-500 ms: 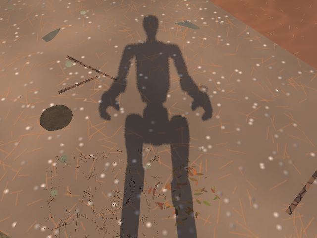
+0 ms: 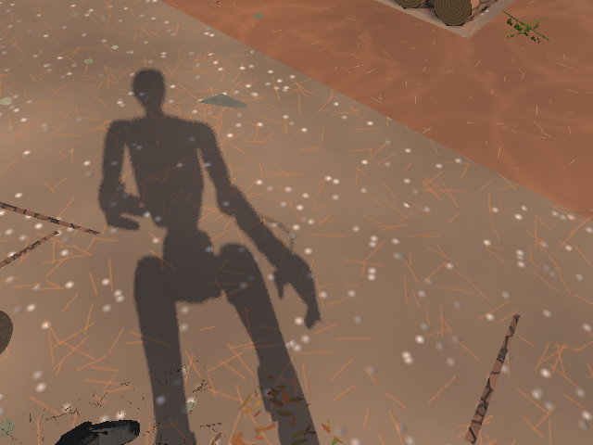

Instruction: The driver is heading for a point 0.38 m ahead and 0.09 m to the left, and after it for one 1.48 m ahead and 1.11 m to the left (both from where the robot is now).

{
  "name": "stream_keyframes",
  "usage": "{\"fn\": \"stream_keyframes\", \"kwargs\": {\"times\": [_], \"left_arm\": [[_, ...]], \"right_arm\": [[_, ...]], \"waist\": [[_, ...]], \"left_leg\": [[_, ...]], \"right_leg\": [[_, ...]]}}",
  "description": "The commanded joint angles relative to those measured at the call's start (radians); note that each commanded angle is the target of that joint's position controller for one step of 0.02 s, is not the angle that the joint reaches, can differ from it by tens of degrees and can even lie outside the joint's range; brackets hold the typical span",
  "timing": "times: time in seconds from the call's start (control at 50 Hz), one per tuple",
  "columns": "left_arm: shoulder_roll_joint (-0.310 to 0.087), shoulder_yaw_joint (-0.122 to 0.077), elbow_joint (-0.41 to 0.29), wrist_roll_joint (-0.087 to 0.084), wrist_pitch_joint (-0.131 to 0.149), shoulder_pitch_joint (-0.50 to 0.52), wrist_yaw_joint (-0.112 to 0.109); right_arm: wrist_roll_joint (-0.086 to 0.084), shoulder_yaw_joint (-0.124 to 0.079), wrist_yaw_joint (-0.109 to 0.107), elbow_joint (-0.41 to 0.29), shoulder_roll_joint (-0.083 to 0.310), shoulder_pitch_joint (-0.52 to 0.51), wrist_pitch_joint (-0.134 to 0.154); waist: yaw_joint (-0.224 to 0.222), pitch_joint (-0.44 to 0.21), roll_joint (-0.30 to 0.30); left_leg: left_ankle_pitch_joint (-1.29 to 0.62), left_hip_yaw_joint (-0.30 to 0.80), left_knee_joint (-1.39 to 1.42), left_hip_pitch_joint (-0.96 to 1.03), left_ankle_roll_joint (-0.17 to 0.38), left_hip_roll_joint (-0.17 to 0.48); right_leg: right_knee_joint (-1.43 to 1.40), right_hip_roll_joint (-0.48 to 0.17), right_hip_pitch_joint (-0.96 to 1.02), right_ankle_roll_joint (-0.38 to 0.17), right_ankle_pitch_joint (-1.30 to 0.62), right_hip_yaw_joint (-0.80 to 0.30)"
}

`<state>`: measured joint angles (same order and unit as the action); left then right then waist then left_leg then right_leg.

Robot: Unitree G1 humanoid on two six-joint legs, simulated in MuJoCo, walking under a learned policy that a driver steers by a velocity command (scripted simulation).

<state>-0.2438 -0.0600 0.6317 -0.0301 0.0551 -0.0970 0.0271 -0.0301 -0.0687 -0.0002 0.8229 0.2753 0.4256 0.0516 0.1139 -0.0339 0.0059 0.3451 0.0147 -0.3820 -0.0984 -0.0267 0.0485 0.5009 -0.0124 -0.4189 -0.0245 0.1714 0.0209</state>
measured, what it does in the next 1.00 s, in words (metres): walks ahead, turning left: right foot, then left foot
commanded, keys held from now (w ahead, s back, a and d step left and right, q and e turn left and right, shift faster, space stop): w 0.16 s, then w+q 0.20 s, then q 0.64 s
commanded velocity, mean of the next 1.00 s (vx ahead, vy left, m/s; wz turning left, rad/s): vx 0.28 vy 0.00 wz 0.35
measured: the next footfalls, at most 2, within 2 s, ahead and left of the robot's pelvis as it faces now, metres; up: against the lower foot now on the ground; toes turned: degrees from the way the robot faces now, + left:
right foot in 0.02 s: +0.11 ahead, -0.12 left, +0.00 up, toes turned -1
left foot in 0.50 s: +0.43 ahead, +0.12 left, +0.00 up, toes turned +9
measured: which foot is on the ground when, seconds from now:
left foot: down 0.00-0.04, up 0.06-0.48, down 0.50-0.98, up 1.00-1.00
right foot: up 0.00-0.00, down 0.02-0.52, up 0.54-0.96, down 0.98-1.00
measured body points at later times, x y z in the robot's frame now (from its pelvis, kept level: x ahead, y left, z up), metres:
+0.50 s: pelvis +0.25 +0.01 -0.02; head +0.29 +0.01 +0.43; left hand +0.23 +0.29 -0.15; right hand +0.50 -0.20 -0.10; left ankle +0.39 +0.11 -0.74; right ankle +0.07 -0.12 -0.73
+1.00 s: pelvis +0.38 +0.00 -0.01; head +0.41 +0.00 +0.44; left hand +0.42 +0.31 -0.10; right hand +0.65 -0.19 -0.10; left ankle +0.39 +0.11 -0.74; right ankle +0.47 -0.10 -0.74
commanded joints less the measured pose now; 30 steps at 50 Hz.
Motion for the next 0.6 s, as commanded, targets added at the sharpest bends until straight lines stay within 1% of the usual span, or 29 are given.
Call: {"fn": "stream_keyframes", "kwargs": {"times": [0.02,0.04,0.06,0.08,0.1,0.12,0.14,0.16,0.18,0.2,0.24,0.26,0.3,0.36,0.38,0.4,0.42,0.44,0.46,0.48,0.5,0.52,0.54,0.56,0.58,0.6], "left_arm": [[-0.156,-0.063,-0.019,0.006,0.020,-0.205,-0.017],[-0.270,-0.086,-0.002,0.030,0.012,-0.335,-0.025],[-0.250,-0.081,0.018,0.029,0.014,-0.393,-0.019],[-0.190,-0.057,0.020,0.022,0.018,-0.342,-0.015],[-0.147,-0.041,0.013,0.023,0.019,-0.285,-0.013],[-0.126,-0.031,0.009,0.026,0.018,-0.227,-0.010],[-0.109,-0.024,0.009,0.031,0.020,-0.189,-0.007],[-0.101,-0.022,0.011,0.033,0.022,-0.169,-0.007],[-0.103,-0.023,0.018,0.033,0.028,-0.158,-0.009],[-0.107,-0.025,0.028,0.033,0.034,-0.158,-0.012],[-0.121,-0.029,0.052,0.036,0.043,-0.169,-0.017],[-0.129,-0.031,0.063,0.036,0.045,-0.177,-0.020],[-0.146,-0.034,0.081,0.035,0.047,-0.194,-0.026],[-0.168,-0.040,0.114,0.022,0.048,-0.237,-0.031],[-0.167,-0.039,0.123,0.021,0.043,-0.237,-0.033],[-0.169,-0.040,0.129,0.021,0.035,-0.238,-0.037],[-0.179,-0.042,0.132,0.021,0.025,-0.234,-0.043],[-0.197,-0.047,0.127,0.019,0.015,-0.222,-0.051],[-0.213,-0.051,0.121,0.019,0.005,-0.216,-0.060],[-0.222,-0.054,0.112,0.018,-0.006,-0.200,-0.067],[-0.214,-0.049,0.102,0.018,-0.008,-0.204,-0.073],[-0.126,-0.021,0.070,0.063,0.000,-0.286,-0.071],[-0.084,0.011,0.059,0.063,0.020,-0.390,-0.048],[-0.195,-0.014,0.071,0.035,0.029,-0.304,-0.035],[-0.192,-0.012,0.034,0.013,0.026,-0.209,-0.035],[-0.175,-0.009,0.032,0.023,0.016,-0.170,-0.048]], "right_arm": [[0.004,-0.019,0.001,-0.055,0.121,-0.060,0.014],[0.026,0.010,0.000,-0.109,0.038,-0.060,0.036],[0.013,0.003,-0.005,-0.119,0.076,-0.079,0.059],[-0.004,-0.016,0.000,-0.126,0.141,-0.117,0.067],[-0.003,-0.015,0.004,-0.127,0.137,-0.157,0.067],[0.013,-0.013,0.006,-0.126,0.121,-0.179,0.065],[0.022,-0.016,0.008,-0.128,0.115,-0.183,0.059],[0.022,-0.013,0.012,-0.124,0.098,-0.172,0.051],[0.018,-0.009,0.016,-0.116,0.079,-0.161,0.042],[0.018,-0.006,0.016,-0.114,0.072,-0.165,0.033],[0.019,0.001,0.015,-0.125,0.057,-0.216,0.024],[0.018,0.005,0.017,-0.133,0.048,-0.248,0.023],[0.012,0.013,0.026,-0.152,0.037,-0.319,0.025],[0.005,0.017,0.043,-0.188,0.036,-0.408,0.026],[0.007,0.018,0.050,-0.201,0.036,-0.428,0.026],[0.013,0.016,0.058,-0.212,0.039,-0.440,0.028],[0.018,0.012,0.066,-0.222,0.048,-0.439,0.029],[0.024,0.003,0.072,-0.228,0.068,-0.416,0.030],[0.028,-0.010,0.076,-0.222,0.094,-0.363,0.029],[0.028,-0.030,0.074,-0.195,0.128,-0.245,0.027],[0.028,-0.052,0.060,-0.176,0.176,-0.136,0.025],[0.037,-0.068,0.039,-0.179,0.276,-0.073,0.017],[0.040,-0.056,0.042,-0.216,0.288,-0.103,0.021],[0.038,-0.050,0.038,-0.238,0.227,-0.109,0.005],[0.028,-0.038,0.034,-0.242,0.186,-0.173,-0.002],[0.017,-0.031,0.028,-0.244,0.160,-0.217,-0.010]], "waist": [[-0.189,-0.099,-0.079],[-0.220,-0.221,0.182],[-0.242,-0.245,0.260],[-0.224,-0.139,0.187],[-0.202,-0.068,0.143],[-0.176,-0.007,0.100],[-0.146,0.034,0.107],[-0.122,0.046,0.112],[-0.105,0.047,0.111],[-0.099,0.050,0.096],[-0.107,0.066,0.069],[-0.117,0.072,0.065],[-0.141,0.085,0.062],[-0.171,0.114,0.042],[-0.171,0.128,0.031],[-0.170,0.126,0.029],[-0.162,0.111,0.040],[-0.145,0.079,0.062],[-0.119,0.028,0.084],[-0.059,-0.037,0.083],[-0.001,-0.097,0.046],[-0.043,-0.233,-0.190],[-0.092,-0.458,-0.295],[-0.021,-0.488,-0.116],[-0.036,-0.340,-0.074],[-0.069,-0.199,0.017]], "left_leg": [[-0.337,0.069,-0.214,-0.209,0.129,0.111],[-0.087,-0.056,-0.599,-0.584,0.046,-0.014],[0.208,0.036,-0.798,-0.749,0.035,-0.042],[0.146,0.063,-0.882,-0.821,0.048,0.020],[0.054,0.045,-0.872,-0.813,0.056,0.052],[-0.018,0.040,-0.824,-0.788,0.053,0.072],[-0.067,0.044,-0.779,-0.742,0.046,0.091],[-0.101,0.041,-0.758,-0.700,0.039,0.097],[-0.134,0.034,-0.742,-0.687,0.029,0.095],[-0.171,0.032,-0.717,-0.687,0.018,0.094],[-0.269,0.036,-0.606,-0.681,0.009,0.087],[-0.328,0.034,-0.535,-0.660,0.011,0.077],[-0.426,0.023,-0.401,-0.607,0.024,0.052],[-0.474,0.015,-0.281,-0.593,0.053,0.032],[-0.469,0.014,-0.242,-0.593,0.065,0.026],[-0.450,0.000,-0.215,-0.581,0.076,0.013],[-0.413,-0.021,-0.203,-0.556,0.086,-0.006],[-0.365,-0.048,-0.200,-0.511,0.098,-0.035],[-0.318,-0.077,-0.201,-0.438,0.110,-0.071],[-0.317,-0.097,-0.169,-0.296,0.129,-0.112],[-0.451,-0.060,-0.106,-0.094,0.161,-0.110],[-0.912,0.236,-0.213,0.255,0.260,0.128],[-0.963,0.716,-0.123,0.524,0.488,0.362],[-0.817,0.621,-0.083,0.460,0.433,0.295],[-0.719,0.494,-0.065,0.326,0.384,0.246],[-0.669,0.410,-0.031,0.148,0.343,0.195]], "right_leg": [[-0.085,-0.056,0.461,-0.085,-0.002,-0.078],[-0.100,-0.311,0.801,-0.209,0.061,-0.453],[-0.200,-0.389,0.786,-0.301,0.171,-0.699],[-0.212,-0.357,0.712,-0.279,0.225,-0.605],[-0.232,-0.303,0.608,-0.250,0.213,-0.489],[-0.272,-0.262,0.503,-0.236,0.162,-0.421],[-0.303,-0.233,0.416,-0.225,0.072,-0.365],[-0.329,-0.213,0.360,-0.220,0.007,-0.321],[-0.344,-0.207,0.335,-0.218,-0.065,-0.271],[-0.353,-0.202,0.322,-0.215,-0.128,-0.223],[-0.359,-0.188,0.302,-0.196,-0.214,-0.138],[-0.361,-0.180,0.292,-0.183,-0.238,-0.099],[-0.372,-0.175,0.277,-0.162,-0.242,-0.042],[-0.379,-0.210,0.341,-0.146,-0.223,-0.002],[-0.354,-0.215,0.371,-0.136,-0.280,0.016],[-0.318,-0.221,0.400,-0.124,-0.367,0.034],[-0.269,-0.225,0.429,-0.110,-0.481,0.047],[-0.199,-0.222,0.458,-0.093,-0.641,0.060],[-0.108,-0.213,0.482,-0.074,-0.786,0.068],[0.052,-0.188,0.466,-0.050,-0.861,0.088],[0.271,-0.139,0.358,-0.005,-0.764,0.114],[0.651,-0.036,0.056,0.056,-0.087,0.125],[0.971,0.120,-0.224,0.095,0.537,-0.058],[1.006,0.047,-0.233,0.078,0.463,-0.175],[0.950,0.010,-0.280,0.067,0.385,-0.147],[0.871,-0.025,-0.288,0.074,0.330,-0.120]]}}
Velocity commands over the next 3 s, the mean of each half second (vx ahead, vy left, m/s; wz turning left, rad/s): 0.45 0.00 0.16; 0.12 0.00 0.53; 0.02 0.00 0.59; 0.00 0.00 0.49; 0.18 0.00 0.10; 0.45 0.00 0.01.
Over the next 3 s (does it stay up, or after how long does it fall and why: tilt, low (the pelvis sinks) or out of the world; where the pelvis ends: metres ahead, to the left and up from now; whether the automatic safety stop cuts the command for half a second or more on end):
stays up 0.52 0.28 -0.02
